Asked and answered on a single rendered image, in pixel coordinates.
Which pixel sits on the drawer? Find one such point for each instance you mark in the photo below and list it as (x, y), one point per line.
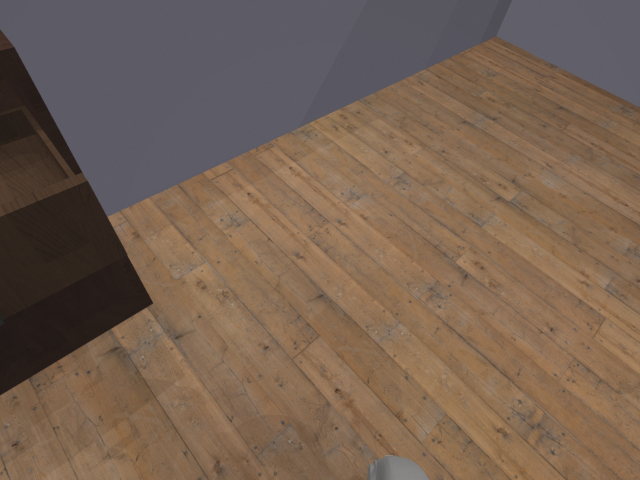
(53, 230)

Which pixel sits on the cabinet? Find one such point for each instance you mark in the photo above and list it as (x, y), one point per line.
(45, 332)

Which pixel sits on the robot right thigh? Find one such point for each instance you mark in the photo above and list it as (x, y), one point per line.
(395, 468)

